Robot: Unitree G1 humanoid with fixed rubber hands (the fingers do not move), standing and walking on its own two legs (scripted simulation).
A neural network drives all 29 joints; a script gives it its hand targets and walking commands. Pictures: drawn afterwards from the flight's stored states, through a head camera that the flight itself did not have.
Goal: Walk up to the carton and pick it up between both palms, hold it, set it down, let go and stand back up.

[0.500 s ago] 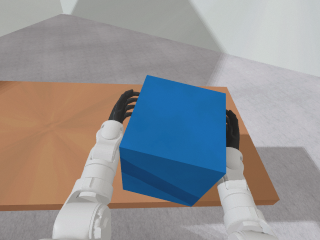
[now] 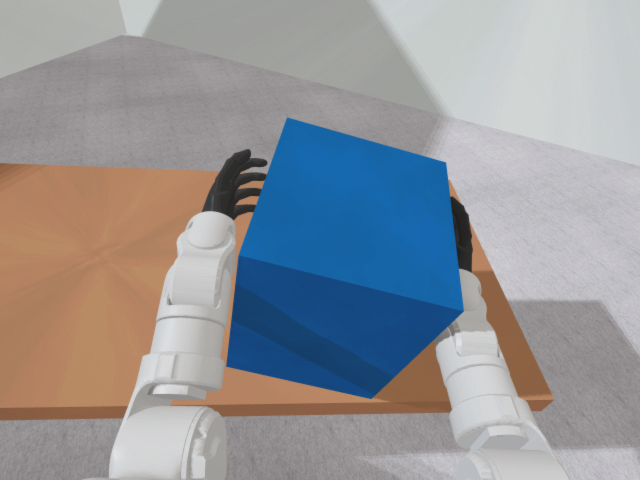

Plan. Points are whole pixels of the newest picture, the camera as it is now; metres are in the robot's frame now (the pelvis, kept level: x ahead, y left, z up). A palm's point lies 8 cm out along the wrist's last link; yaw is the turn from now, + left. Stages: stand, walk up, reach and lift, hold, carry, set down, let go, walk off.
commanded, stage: reach and lift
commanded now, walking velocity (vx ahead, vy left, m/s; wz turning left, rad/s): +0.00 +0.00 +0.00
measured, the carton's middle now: (332, 268) +0.34 +0.01 +0.10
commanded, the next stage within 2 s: hold in 1.72 s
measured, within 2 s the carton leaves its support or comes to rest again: neither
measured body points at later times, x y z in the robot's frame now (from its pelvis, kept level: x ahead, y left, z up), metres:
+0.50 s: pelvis +0.00 +0.00 +0.00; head -0.04 +0.02 +0.45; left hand +0.37 +0.16 +0.18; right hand +0.38 -0.13 +0.16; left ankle +0.01 +0.12 -0.75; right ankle +0.03 -0.14 -0.75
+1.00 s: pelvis -0.01 -0.01 +0.00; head -0.05 +0.02 +0.45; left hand +0.37 +0.17 +0.21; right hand +0.39 -0.13 +0.19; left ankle +0.01 +0.12 -0.75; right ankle +0.03 -0.14 -0.75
